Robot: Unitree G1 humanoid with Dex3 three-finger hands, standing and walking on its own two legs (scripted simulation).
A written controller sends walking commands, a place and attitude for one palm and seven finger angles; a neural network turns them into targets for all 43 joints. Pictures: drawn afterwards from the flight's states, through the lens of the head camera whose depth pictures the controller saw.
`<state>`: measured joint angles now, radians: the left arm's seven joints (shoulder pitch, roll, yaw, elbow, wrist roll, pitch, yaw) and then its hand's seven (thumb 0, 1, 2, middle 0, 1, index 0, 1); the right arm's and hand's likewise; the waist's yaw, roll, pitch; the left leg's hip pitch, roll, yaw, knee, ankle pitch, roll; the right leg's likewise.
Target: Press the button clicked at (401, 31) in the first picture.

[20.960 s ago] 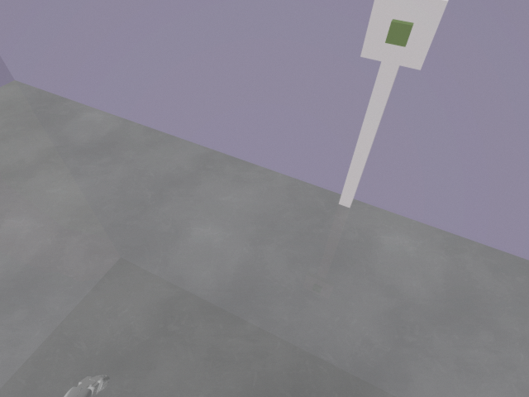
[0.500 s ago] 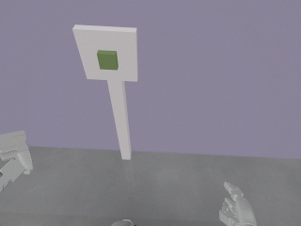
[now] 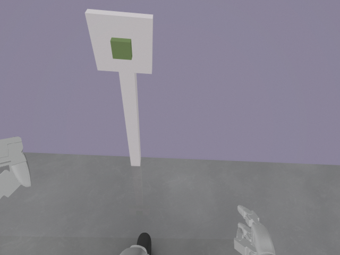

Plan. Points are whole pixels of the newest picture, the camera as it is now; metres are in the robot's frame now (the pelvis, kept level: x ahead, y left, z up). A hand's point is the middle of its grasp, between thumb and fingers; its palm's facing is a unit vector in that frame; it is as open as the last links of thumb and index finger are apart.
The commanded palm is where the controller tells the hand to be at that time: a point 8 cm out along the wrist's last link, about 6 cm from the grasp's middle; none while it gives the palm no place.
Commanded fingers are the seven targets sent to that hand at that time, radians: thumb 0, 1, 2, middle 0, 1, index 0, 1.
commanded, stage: stop stepping back and stand still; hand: left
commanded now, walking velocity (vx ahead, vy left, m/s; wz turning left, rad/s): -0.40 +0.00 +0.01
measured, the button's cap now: (121, 48) +0.69 +0.23 +0.11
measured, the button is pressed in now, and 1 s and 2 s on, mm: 0 0 0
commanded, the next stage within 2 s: let the arm hang, fingers relaxed in 0.98 s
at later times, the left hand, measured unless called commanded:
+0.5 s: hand out of the picture +0.08 +0.22 +0.19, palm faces +0.31 -0.81 -0.49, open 3.1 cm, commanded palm +0.04 +0.27 +0.19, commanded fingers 0.00 0.90 0.90 -1.30 -1.50 -1.30 -1.50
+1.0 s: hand out of the picture +0.06 +0.24 +0.18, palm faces +0.40 -0.78 -0.49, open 3.1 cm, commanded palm +0.00 +0.29 +0.19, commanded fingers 0.00 0.90 0.90 -1.30 -1.50 -1.30 -1.50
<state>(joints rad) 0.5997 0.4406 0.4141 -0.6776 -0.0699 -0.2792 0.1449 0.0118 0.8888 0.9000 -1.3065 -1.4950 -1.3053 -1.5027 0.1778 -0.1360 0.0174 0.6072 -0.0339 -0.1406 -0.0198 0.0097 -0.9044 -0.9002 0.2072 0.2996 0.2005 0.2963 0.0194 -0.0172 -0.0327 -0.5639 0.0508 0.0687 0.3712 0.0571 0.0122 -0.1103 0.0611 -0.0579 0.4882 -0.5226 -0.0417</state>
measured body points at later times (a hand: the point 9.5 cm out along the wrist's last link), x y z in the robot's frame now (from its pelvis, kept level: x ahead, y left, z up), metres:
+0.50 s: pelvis -0.11 +0.00 +0.01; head -0.12 +0.01 +0.46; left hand +0.05 +0.27 +0.22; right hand +0.03 -0.25 -0.07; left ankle -0.03 +0.09 -0.68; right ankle -0.08 -0.09 -0.72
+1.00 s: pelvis -0.13 +0.01 +0.00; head -0.13 -0.01 +0.45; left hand +0.03 +0.28 +0.21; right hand +0.02 -0.21 -0.10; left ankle -0.14 +0.15 -0.70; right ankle -0.09 -0.06 -0.72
